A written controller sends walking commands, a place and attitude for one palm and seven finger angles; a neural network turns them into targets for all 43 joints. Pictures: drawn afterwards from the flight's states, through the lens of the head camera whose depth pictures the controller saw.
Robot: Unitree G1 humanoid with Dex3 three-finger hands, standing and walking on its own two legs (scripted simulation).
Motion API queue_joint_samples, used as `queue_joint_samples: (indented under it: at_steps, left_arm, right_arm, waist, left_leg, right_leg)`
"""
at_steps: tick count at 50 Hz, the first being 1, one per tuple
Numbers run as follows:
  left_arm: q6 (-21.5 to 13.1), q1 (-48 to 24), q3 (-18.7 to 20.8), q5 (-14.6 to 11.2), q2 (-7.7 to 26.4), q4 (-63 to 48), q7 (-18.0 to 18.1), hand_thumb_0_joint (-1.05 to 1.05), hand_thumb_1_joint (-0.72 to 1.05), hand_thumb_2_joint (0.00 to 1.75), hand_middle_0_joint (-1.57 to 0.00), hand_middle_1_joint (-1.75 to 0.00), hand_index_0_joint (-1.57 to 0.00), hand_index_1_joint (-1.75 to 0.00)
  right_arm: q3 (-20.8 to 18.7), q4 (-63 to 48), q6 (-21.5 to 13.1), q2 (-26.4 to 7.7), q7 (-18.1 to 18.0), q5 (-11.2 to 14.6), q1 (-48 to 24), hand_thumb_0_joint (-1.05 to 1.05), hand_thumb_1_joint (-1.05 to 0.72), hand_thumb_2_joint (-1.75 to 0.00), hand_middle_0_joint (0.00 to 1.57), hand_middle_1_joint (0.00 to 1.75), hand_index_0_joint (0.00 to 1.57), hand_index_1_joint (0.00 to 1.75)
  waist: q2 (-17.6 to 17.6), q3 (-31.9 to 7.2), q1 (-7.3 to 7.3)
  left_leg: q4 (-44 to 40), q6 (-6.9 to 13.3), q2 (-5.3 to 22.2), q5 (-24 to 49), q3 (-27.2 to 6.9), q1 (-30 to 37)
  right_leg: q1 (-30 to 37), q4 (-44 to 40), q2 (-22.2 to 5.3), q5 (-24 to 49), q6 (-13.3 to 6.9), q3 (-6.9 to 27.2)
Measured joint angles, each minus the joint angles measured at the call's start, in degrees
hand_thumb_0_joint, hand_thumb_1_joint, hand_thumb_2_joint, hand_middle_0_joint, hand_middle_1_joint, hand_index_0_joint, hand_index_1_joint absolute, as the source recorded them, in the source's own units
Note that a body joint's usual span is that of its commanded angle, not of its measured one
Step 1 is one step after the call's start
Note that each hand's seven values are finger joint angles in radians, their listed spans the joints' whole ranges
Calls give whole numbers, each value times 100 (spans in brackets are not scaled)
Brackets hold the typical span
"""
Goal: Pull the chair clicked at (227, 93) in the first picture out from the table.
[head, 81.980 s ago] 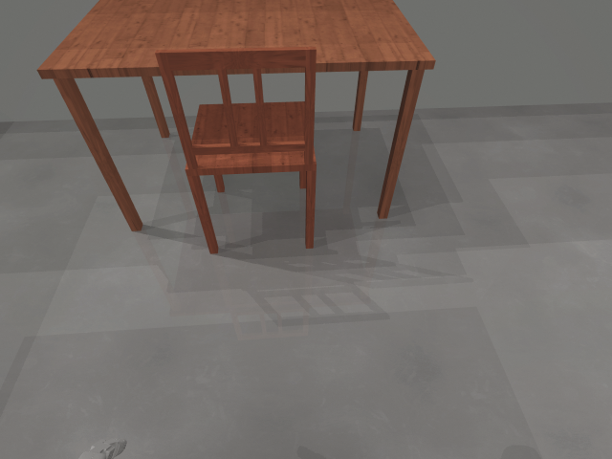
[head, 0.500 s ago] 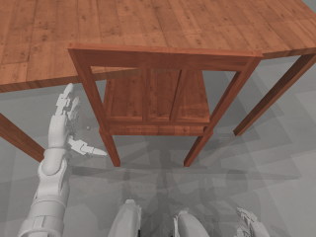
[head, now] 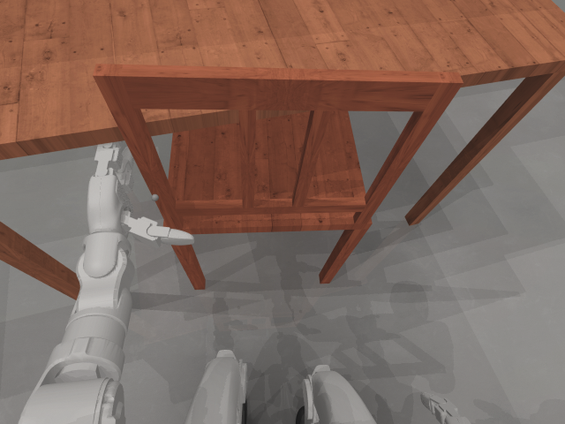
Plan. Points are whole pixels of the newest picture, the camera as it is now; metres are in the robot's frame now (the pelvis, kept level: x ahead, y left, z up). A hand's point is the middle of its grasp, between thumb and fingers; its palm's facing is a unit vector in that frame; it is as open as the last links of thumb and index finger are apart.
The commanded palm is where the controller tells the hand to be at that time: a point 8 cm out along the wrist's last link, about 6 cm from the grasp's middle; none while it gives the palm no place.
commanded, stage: push the fingers through the gap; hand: left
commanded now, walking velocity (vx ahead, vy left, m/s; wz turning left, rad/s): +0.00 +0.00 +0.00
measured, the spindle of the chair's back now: (247, 164) +0.49 +0.06 +0.01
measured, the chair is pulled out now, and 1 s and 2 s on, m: -0.07 -0.05 -0.03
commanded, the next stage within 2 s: hook a spindle and tug to test in 0.28 s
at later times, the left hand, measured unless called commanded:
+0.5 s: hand (156, 196) +0.42 +0.18 +0.02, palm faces +0.13 -0.99 -0.03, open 16.8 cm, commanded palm +0.40 +0.22 +0.03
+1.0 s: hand (154, 197) +0.42 +0.18 +0.02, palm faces +0.12 -0.99 -0.03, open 10.8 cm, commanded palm +0.39 +0.22 +0.03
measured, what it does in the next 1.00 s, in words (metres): stands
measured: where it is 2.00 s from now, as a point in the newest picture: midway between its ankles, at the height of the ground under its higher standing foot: outside the picture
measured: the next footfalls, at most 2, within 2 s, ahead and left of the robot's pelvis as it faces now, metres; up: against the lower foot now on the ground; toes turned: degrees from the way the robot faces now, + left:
none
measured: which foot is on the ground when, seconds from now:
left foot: down 0.00-1.00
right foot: down 0.00-1.00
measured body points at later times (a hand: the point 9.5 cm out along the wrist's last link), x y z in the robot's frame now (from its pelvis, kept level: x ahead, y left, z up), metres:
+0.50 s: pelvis +0.01 -0.01 +0.00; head +0.13 +0.02 +0.44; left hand +0.41 +0.24 +0.02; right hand +0.11 -0.27 -0.11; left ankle +0.05 +0.09 -0.62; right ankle +0.00 -0.13 -0.62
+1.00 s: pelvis +0.02 +0.00 +0.01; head +0.13 +0.03 +0.44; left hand +0.41 +0.24 +0.02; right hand +0.12 -0.26 -0.10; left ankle +0.05 +0.09 -0.62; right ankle +0.00 -0.13 -0.62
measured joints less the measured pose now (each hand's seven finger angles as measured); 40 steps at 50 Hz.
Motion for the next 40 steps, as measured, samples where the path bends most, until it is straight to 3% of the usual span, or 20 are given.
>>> queue_joint_samples:
  at_steps: [9, 24, 30, 40]
  left_arm:
    - [-100, 39, 92, 95, 29, 137, 25, -1, -50, 30, -7, -8, -5, -8]
    - [-108, 138, 128, -12, 78, 65, -89, -1, -50, 30, -8, -11, -7, -11]
    - [-71, 154, 121, -43, 26, 4, -35, -1, -50, 30, -13, -29, -11, -28]
    - [0, 262, 114, -98, 62, -127, -88, -1, -45, 32, -26, -75, -25, -77]
  right_arm:
    - [-20, 0, 122, 17, 39, -2, 38, 1, -91, -90, 20, 30, 20, 30]
    - [-57, -113, 129, -10, 45, 28, -92, 1, -91, -90, 20, 30, 20, 30]
    - [-61, -105, 139, 1, 60, 31, -112, 1, -91, -90, 20, 30, 20, 30]
    - [-60, -89, 148, 40, 75, 46, -99, 1, -91, -90, 20, 30, 20, 30]
  waist:
    - [-29, -19, -35]
    - [-53, -7, -36]
    - [-45, -13, 0]
    - [-52, -24, 9]
  left_leg:
    - [-61, -19, 35, -18, 28, 89]
    - [-57, -57, 58, -65, 15, 143]
    - [-67, -57, 49, -73, 13, 146]
    - [-66, -50, 55, -102, 13, 187]
  right_leg:
    - [59, -43, 29, -4, -22, 35]
    - [106, -35, 55, -44, -61, 26]
    - [110, -42, 47, -56, -61, 25]
    - [160, -65, 54, -71, -57, 27]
